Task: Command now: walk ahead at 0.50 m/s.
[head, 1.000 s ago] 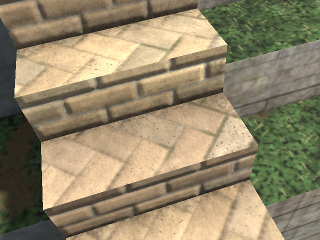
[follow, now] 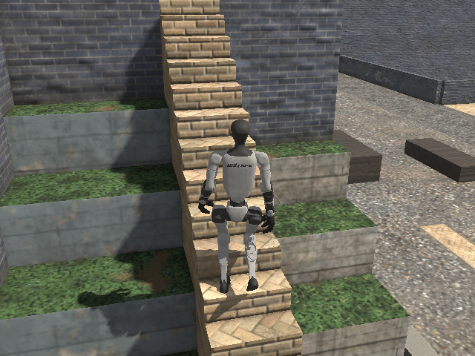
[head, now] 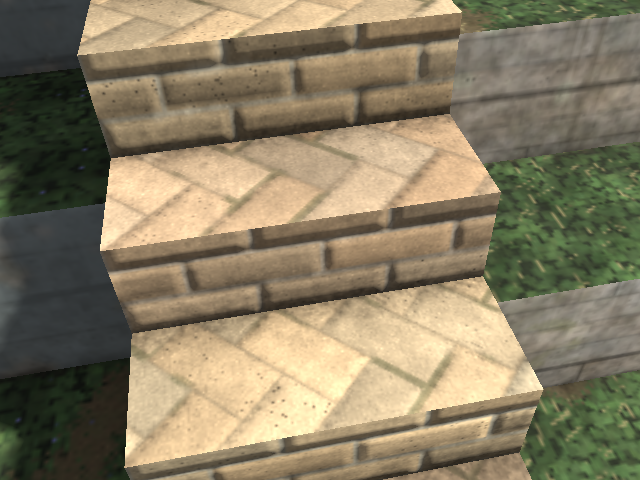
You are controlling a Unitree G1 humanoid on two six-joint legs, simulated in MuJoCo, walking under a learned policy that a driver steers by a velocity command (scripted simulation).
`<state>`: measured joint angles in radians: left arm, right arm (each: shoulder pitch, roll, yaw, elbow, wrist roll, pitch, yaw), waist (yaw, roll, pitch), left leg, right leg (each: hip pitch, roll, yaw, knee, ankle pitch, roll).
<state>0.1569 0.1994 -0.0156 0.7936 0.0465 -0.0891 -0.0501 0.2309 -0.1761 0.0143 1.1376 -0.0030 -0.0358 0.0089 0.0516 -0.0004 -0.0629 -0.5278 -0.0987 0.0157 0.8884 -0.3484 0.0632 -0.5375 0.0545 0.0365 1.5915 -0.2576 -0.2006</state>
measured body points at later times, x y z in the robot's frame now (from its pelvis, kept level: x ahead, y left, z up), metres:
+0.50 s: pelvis +0.09 -0.01 +0.05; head +0.06 -0.03 +0.50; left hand -0.04 +0.16 -0.10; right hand +0.25 -0.21 -0.06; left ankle +0.11 +0.12 -0.37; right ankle +0.05 -0.10 -0.69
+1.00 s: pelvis +0.26 +0.07 +0.23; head +0.22 +0.06 +0.68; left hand +0.44 +0.27 +0.16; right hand +0.22 -0.12 +0.06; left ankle +0.29 +0.16 -0.49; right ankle +0.28 -0.04 -0.28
